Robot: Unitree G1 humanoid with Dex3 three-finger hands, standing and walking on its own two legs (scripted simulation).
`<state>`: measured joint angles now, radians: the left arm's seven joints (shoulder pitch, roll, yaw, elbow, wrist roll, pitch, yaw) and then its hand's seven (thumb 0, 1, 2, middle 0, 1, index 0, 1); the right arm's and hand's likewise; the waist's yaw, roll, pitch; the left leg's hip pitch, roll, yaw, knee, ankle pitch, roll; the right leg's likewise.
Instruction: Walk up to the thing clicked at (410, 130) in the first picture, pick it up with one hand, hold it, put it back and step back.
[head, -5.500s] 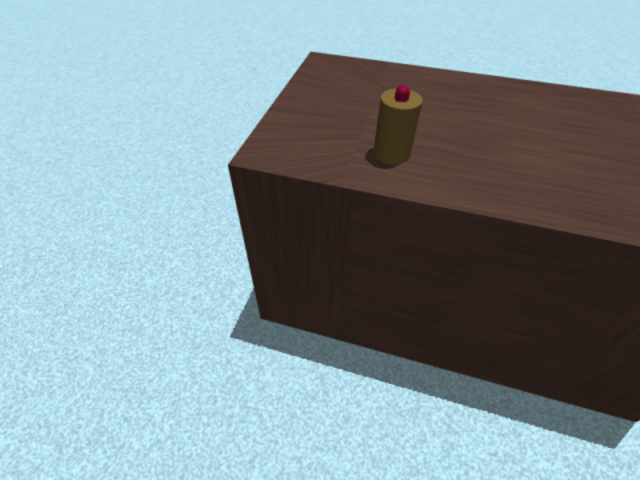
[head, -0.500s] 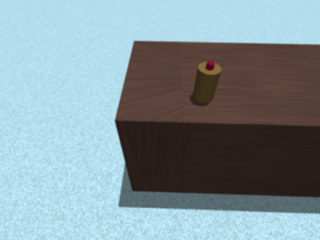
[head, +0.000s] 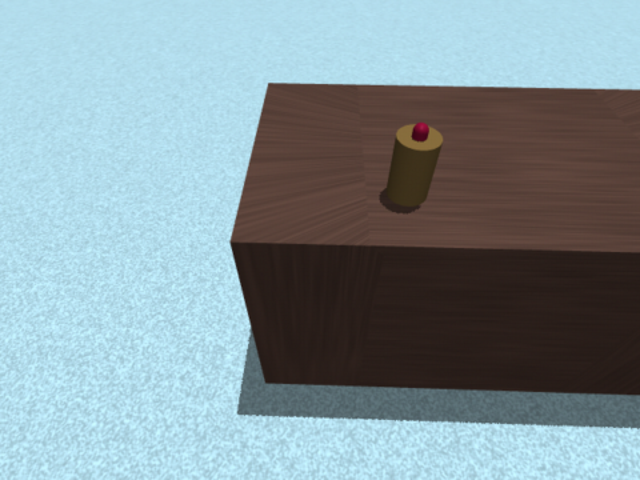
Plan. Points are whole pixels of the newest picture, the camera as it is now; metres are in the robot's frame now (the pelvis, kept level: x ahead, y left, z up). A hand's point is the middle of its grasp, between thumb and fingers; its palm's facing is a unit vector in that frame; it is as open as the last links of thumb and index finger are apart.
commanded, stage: stand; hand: right
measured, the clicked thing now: (413, 161) +0.69 -0.19 +0.00
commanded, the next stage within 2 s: walk up in 0.76 s
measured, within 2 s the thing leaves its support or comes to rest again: neither
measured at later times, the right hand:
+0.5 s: hand out of the picture +0.07 -0.25 -0.16, palm faces -0.02 +0.94 -0.34, open 7.4 cm
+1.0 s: hand out of the picture +0.10 -0.26 -0.16, palm faces -0.04 +0.93 -0.37, open 7.4 cm
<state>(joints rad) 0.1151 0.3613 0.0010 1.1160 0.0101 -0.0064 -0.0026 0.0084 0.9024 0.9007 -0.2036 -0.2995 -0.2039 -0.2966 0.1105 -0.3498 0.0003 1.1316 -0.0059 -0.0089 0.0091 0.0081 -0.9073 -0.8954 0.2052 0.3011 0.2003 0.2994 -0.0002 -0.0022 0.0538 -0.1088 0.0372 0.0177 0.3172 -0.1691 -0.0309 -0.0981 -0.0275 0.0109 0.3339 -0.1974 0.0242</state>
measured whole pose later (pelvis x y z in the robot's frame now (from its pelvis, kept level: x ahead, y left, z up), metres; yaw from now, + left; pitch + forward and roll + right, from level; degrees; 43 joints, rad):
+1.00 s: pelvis +0.04 +0.02 -0.01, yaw +0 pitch -2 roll -1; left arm 0.27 0.38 0.07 1.01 0.04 -0.03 -0.03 0.01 0.90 0.90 -0.21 -0.30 -0.21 -0.30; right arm 0.21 -0.41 -0.07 1.02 -0.04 -0.01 0.05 0.01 -0.91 -0.90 0.20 0.30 0.20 0.30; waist 0.02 0.03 0.06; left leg -0.23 0.03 0.01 0.60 -0.38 0.02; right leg -0.10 -0.02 0.02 0.47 -0.34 0.02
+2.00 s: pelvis +0.18 +0.04 -0.03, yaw -3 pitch -2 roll -1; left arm 0.15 0.39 0.04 0.98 0.01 0.01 0.00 0.01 0.90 0.90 -0.20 -0.30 -0.20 -0.30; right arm 0.14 -0.40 -0.03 0.92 0.00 0.00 -0.01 0.01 -0.91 -0.90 0.21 0.30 0.20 0.30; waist 0.01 0.01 0.14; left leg -0.34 0.07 0.00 0.71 -0.34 -0.02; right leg -0.25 0.01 0.02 0.67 -0.38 0.00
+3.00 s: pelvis +0.18 +0.05 +0.00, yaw -4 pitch -3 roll +0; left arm 0.10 0.35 0.02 1.16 0.01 0.00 -0.01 0.01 0.90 0.90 -0.20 -0.30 -0.20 -0.30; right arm 0.08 -0.34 -0.01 1.15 0.00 -0.02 0.01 0.01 -0.91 -0.90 0.21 0.30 0.20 0.30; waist 0.00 0.00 0.06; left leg -0.16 0.04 0.04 0.34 -0.14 -0.02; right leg -0.10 -0.02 0.05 0.34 -0.20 0.03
